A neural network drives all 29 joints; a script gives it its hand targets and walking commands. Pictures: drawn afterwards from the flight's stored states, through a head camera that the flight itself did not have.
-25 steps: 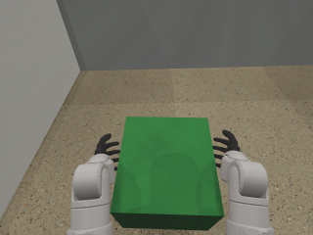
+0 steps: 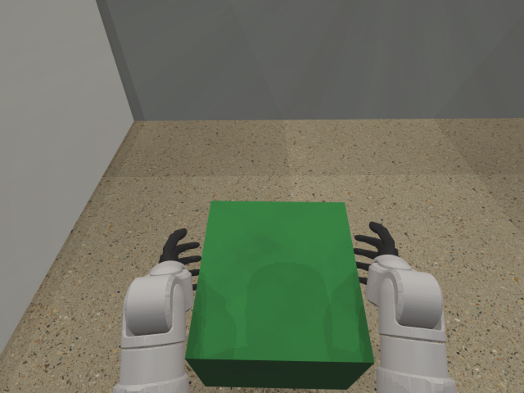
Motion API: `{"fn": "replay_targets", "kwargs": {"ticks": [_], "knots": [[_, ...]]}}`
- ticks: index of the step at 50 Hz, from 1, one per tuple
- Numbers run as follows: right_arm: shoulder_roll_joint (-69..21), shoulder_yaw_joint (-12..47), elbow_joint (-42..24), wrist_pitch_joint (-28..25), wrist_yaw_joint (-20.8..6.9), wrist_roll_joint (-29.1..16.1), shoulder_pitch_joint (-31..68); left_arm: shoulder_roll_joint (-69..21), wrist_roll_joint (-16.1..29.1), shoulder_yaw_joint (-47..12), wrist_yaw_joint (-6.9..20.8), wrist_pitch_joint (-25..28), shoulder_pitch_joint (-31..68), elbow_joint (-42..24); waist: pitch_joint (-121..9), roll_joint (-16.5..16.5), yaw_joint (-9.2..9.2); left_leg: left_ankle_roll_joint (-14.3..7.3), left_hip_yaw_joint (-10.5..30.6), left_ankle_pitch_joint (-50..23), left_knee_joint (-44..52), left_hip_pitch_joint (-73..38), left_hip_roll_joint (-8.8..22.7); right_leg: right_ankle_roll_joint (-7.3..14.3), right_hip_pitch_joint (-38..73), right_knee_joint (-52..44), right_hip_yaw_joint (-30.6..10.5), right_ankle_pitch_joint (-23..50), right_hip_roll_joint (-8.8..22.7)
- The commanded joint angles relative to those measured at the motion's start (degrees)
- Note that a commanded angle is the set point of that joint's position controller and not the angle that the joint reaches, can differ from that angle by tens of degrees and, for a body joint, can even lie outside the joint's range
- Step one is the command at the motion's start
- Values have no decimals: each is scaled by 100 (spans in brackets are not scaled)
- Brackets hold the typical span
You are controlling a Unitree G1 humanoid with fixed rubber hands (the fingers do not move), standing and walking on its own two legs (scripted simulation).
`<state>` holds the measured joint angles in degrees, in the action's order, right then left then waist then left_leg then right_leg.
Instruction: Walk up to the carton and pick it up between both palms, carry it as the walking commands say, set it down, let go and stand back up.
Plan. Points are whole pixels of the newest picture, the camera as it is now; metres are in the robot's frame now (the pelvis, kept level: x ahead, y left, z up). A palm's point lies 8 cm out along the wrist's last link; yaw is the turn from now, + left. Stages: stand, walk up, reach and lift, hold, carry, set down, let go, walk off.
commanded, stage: carry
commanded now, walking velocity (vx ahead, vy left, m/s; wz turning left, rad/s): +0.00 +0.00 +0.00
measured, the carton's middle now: (276, 292) +0.30 +0.00 +0.00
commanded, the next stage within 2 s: none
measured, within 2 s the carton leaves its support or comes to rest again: neither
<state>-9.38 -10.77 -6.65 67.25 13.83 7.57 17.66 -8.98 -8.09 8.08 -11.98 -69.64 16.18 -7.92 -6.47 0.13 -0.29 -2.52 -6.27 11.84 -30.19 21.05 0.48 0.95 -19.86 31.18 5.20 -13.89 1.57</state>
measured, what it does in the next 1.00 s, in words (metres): stands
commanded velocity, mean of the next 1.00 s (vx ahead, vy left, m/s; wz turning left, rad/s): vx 0.00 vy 0.00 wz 0.00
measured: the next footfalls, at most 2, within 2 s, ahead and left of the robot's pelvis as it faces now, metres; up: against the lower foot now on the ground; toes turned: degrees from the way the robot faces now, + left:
none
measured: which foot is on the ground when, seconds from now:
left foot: down 0.00-1.00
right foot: down 0.00-1.00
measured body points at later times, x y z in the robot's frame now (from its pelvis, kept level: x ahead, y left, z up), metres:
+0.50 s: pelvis +0.01 +0.00 +0.00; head -0.02 +0.00 +0.45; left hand +0.30 +0.14 +0.07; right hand +0.30 -0.17 +0.08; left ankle +0.04 +0.09 -0.73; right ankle +0.02 -0.11 -0.73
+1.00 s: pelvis +0.01 -0.01 +0.00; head -0.01 -0.01 +0.45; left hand +0.31 +0.14 +0.07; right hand +0.31 -0.17 +0.07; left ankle +0.04 +0.09 -0.73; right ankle +0.02 -0.11 -0.73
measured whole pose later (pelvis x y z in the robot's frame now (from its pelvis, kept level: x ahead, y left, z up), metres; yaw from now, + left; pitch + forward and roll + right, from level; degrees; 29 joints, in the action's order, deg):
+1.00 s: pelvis +0.01 -0.01 +0.00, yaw -1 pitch +3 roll +0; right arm -9.2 -10.6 -0.3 60.1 11.4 10.5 17.1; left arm -8.8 -11.1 8.1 -9.1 -62.1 15.5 -1.3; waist -7.0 0.1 0.0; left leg -1.5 -6.5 12.8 -29.8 19.6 1.7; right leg 1.6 -18.2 29.9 5.5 -14.3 0.7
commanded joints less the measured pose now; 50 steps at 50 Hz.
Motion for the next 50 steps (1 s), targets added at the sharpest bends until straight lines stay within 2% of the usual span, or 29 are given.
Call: {"fn": "replay_targets", "kwargs": {"ticks": [1,50], "knots": [[-5702,3839,75,88,-2558,-2510,2827,-5770,2543,-3821,2292,171,3199,-263,-1412,-18,15,-14,748,-224,528,-633,777,122,400,-499,-595,343,645],[-5468,3444,602,-691,-2563,-1957,2554,-5556,2019,-3431,2247,1012,2978,211,-1452,-2,36,87,607,-655,430,-866,798,160,518,-620,-568,685,621]]}}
